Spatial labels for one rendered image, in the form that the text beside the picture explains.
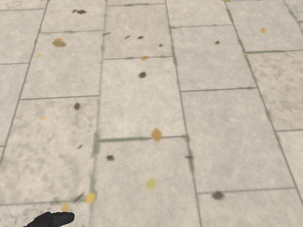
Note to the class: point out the robot left hand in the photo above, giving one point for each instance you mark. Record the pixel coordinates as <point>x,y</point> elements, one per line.
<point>52,219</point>

